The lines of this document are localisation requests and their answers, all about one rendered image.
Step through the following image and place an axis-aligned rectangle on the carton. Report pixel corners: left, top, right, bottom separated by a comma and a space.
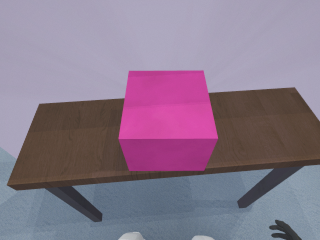
118, 70, 218, 171

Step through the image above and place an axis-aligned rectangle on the right robot hand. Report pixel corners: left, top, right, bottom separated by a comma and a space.
269, 220, 302, 240

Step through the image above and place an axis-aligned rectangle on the table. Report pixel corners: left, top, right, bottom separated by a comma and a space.
7, 87, 320, 222

